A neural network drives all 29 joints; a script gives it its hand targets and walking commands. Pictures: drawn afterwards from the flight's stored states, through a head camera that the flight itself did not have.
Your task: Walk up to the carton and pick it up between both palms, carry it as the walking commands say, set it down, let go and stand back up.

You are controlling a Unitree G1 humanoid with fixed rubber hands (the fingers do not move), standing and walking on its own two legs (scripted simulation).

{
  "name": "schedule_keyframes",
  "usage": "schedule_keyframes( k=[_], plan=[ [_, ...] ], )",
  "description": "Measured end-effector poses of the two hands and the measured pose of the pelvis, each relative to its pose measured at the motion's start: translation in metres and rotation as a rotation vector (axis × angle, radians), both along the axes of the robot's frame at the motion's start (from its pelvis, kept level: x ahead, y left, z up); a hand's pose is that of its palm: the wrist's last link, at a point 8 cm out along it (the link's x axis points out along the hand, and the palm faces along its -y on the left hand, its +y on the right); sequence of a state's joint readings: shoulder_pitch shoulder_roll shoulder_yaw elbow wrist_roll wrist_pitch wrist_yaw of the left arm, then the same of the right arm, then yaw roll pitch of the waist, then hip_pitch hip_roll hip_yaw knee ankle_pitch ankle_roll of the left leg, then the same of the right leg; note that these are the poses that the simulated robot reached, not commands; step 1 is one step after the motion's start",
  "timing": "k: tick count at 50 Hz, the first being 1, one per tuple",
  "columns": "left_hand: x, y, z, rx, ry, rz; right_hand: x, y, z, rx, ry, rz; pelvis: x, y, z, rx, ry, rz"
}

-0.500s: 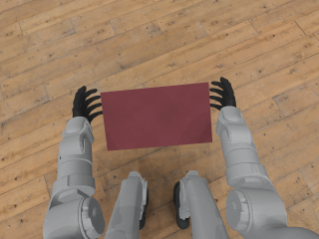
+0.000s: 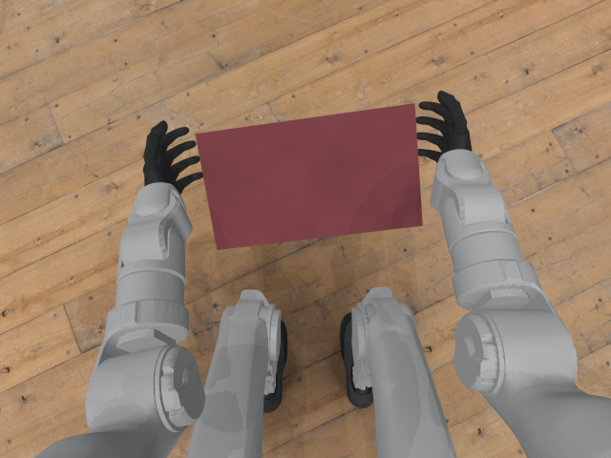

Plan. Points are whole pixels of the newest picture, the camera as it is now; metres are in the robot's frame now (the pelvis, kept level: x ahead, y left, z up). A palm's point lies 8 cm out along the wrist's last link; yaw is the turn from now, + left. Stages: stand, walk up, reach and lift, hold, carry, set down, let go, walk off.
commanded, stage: set down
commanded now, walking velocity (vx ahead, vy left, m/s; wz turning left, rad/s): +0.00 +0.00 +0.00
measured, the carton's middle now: (311, 176) +0.48 +0.00 -0.19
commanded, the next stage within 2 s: none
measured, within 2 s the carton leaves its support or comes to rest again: neither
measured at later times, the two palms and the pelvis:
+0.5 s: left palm (198, 185) +0.46 +0.17 -0.17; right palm (437, 162) +0.49 -0.20 -0.18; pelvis -0.02 -0.01 -0.07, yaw +2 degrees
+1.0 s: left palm (215, 190) +0.48 +0.17 -0.27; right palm (420, 171) +0.51 -0.20 -0.28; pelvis -0.02 +0.00 -0.12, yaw +1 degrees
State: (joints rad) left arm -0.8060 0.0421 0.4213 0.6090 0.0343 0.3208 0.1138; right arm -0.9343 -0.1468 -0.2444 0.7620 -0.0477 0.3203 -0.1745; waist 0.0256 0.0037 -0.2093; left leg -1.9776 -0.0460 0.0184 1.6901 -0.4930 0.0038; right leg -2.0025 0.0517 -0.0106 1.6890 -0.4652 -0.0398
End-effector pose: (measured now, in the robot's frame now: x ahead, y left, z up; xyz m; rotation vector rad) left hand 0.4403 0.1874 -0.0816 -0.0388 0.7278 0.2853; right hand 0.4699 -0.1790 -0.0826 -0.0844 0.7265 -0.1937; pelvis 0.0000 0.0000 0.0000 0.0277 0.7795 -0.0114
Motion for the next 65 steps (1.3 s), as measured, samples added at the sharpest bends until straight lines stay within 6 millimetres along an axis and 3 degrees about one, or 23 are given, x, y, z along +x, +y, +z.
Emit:
schedule_keyframes(
  k=[18, 35, 41, 47, 50, 54, 60, 65],
  plan=[
    [0.026, -0.019, -0.062, 0.023, -0.02, -0.039, 0.017, -0.021, -0.069, 0.014, -0.007, -0.01, -0.018, 0.0, -0.052, 0.016, -0.021, 0.003],
    [0.026, -0.008, -0.119, 0.026, -0.012, 0.006, 0.036, -0.01, -0.137, 0.034, 0.016, 0.07, -0.014, -0.019, -0.092, 0.045, -0.021, 0.0],
    [0.036, -0.008, -0.136, 0.026, -0.002, -0.023, 0.037, -0.013, -0.156, 0.032, 0.034, 0.076, -0.014, -0.016, -0.104, 0.036, -0.032, 0.006],
    [0.045, -0.013, -0.172, -0.005, 0.007, -0.038, 0.039, -0.019, -0.184, -0.014, 0.05, 0.09, -0.017, -0.007, -0.119, 0.018, -0.046, 0.008],
    [0.044, -0.014, -0.191, 0.002, 0.016, -0.047, 0.041, -0.019, -0.199, -0.024, 0.055, 0.082, -0.02, -0.002, -0.125, 0.011, -0.091, 0.005],
    [0.053, -0.002, -0.202, 0.059, 0.03, -0.092, 0.041, -0.009, -0.222, -0.002, 0.062, 0.098, -0.025, 0.0, -0.129, 0.017, -0.21, 0.0],
    [0.061, 0.006, -0.212, 0.016, -0.002, -0.036, 0.056, -0.001, -0.228, 0.001, 0.022, 0.102, -0.03, 0.0, -0.141, 0.015, -0.286, 0.017],
    [0.061, 0.003, -0.213, 0.018, -0.01, -0.024, 0.053, -0.003, -0.228, 0.009, 0.034, 0.104, -0.03, 0.0, -0.15, 0.017, -0.31, 0.021]
  ],
)
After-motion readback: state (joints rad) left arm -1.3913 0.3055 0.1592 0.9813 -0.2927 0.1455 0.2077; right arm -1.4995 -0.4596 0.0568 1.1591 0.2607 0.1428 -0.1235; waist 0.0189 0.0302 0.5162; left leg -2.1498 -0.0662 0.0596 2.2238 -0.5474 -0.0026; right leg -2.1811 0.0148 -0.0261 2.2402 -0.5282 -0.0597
